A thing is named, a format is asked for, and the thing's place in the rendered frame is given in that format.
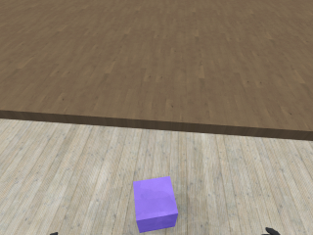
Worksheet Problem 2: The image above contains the carton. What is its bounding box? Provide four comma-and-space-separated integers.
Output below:
133, 176, 178, 233

